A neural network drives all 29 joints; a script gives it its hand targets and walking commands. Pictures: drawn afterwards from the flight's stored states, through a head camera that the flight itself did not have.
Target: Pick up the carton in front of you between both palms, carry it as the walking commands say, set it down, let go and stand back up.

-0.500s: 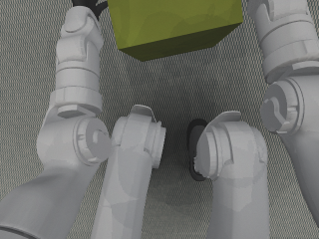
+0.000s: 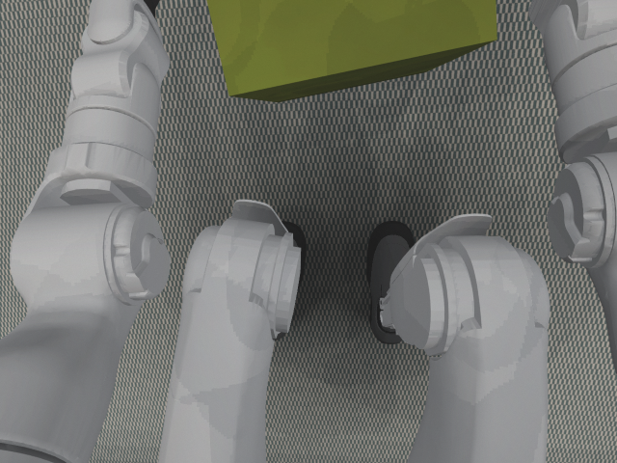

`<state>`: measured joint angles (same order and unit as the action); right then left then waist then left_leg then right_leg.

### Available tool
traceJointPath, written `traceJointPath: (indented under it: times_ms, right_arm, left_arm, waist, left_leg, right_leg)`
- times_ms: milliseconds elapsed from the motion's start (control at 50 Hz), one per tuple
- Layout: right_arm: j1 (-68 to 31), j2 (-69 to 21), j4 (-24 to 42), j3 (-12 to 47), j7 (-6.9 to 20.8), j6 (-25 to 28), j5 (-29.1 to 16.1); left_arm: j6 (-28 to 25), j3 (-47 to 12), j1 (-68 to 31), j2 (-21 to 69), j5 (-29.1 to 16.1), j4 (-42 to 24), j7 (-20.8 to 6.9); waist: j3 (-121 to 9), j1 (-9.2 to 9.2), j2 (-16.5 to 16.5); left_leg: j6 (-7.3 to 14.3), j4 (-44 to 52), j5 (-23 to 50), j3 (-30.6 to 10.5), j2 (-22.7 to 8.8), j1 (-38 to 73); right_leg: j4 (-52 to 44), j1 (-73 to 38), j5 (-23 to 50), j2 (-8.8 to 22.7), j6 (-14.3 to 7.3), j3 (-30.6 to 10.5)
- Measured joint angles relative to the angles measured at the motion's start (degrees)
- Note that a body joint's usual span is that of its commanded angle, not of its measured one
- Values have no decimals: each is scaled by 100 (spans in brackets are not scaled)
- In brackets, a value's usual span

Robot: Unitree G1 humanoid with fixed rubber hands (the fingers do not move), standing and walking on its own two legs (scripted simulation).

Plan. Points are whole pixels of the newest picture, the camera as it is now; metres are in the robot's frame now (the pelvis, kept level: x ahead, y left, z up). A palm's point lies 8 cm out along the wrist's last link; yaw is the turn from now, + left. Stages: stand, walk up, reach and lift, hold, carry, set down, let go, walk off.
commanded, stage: set down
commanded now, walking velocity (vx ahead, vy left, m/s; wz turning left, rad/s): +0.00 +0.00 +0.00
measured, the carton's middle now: out of the picture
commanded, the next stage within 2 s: let go in 1.10 s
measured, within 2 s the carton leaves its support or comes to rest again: neither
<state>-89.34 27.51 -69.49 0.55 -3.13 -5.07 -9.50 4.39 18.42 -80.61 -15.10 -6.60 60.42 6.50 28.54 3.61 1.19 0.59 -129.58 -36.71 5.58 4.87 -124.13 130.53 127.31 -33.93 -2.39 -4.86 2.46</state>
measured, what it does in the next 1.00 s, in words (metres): rises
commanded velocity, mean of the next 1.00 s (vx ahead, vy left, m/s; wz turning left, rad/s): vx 0.00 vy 0.00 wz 0.00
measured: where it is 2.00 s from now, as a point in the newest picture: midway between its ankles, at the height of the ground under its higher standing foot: (333, 300)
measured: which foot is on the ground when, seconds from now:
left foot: down 0.00-1.00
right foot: down 0.00-1.00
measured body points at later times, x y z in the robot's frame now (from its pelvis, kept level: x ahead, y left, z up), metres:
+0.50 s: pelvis +0.01 +0.01 +0.09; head +0.34 +0.00 +0.39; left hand +0.54 +0.20 -0.02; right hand +0.60 -0.18 -0.02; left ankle +0.11 +0.10 -0.32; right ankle +0.11 -0.09 -0.32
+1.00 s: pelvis +0.02 -0.01 +0.22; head +0.34 -0.02 +0.54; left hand +0.53 +0.21 +0.12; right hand +0.59 -0.19 +0.12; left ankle +0.11 +0.10 -0.32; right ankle +0.11 -0.09 -0.32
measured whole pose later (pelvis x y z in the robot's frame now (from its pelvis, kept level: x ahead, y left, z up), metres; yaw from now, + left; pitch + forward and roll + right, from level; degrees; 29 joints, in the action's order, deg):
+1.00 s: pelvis +0.02 -0.01 +0.22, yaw +0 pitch +45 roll +3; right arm -73.7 23.0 -58.9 -9.3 1.4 -11.4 -2.2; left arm 10.6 18.9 -61.6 -11.7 -5.3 44.8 4.8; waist -1.2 4.9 -1.9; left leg -0.1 -80.8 -25.0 0.4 4.6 -101.3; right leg 82.0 103.1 -24.1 -4.1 -3.8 0.3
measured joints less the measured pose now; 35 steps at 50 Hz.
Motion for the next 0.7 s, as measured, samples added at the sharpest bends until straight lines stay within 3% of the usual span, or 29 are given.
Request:
traceJointPath:
  times_ms: [100, 200, 320, 520, 700]
  right_arm:
    - [15, 243, 54, 357, 67, 30, -493]
    - [257, 226, 470, 404, 71, -119, -541]
    - [588, 17, 775, -88, 113, -457, -141]
    - [701, -106, 184, -759, 451, -473, 411]
    - [1210, -133, 1098, -634, 396, -717, 438]
  left_arm:
    - [-39, -552, 28, -143, -578, 56, 97]
    - [117, -751, 361, 11, -756, -525, 306]
    - [505, -736, 802, 163, -666, -1155, 508]
    - [621, -250, 960, 473, -38, -960, 390]
    - [809, -137, 1468, 454, -49, -1698, 246]
  waist:
    - [-282, -3, 31]
    - [-656, 60, 45]
    - [-1350, 114, -48]
    - [-2433, 101, -160]
    - [-2665, 144, -152]
  left_leg:
    - [135, -21, 37, 84, -72, -197]
    - [187, 158, 102, 65, -42, -230]
    - [165, 745, 195, -32, 57, 0]
    - [92, 1894, 396, -218, 66, 356]
    - [48, 2931, 596, -254, -2, 955]
  right_leg:
    - [28, 142, -46, 58, 47, -21]
    - [-156, 112, -44, 83, 101, -38]
    - [-728, -183, -33, 107, 126, -66]
    - [-1905, -547, 181, 18, 165, -94]
    - [-2897, -1071, 427, -110, 165, -221]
